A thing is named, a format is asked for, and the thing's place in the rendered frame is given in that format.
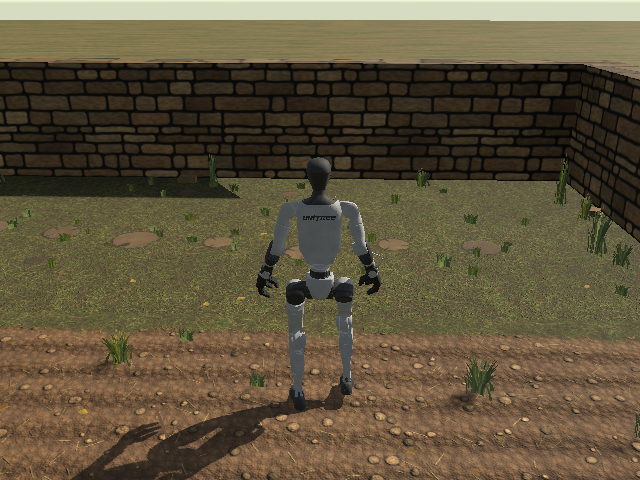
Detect right robot foot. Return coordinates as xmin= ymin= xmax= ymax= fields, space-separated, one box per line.
xmin=340 ymin=374 xmax=354 ymax=395

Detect right robot hand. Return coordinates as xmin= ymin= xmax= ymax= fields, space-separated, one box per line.
xmin=358 ymin=272 xmax=382 ymax=295

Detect robot right forearm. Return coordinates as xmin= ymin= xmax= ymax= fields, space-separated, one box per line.
xmin=358 ymin=240 xmax=379 ymax=278

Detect robot left forearm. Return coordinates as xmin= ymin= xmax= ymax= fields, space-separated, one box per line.
xmin=259 ymin=240 xmax=280 ymax=279

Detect left robot hand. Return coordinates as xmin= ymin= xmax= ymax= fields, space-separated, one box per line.
xmin=256 ymin=274 xmax=279 ymax=298

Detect robot right thigh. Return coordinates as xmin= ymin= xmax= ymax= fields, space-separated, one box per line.
xmin=333 ymin=277 xmax=354 ymax=332

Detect left robot upper arm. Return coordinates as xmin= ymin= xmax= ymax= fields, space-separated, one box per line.
xmin=270 ymin=201 xmax=299 ymax=257

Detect right robot upper arm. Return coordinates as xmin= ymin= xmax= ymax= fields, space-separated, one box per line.
xmin=340 ymin=201 xmax=368 ymax=256

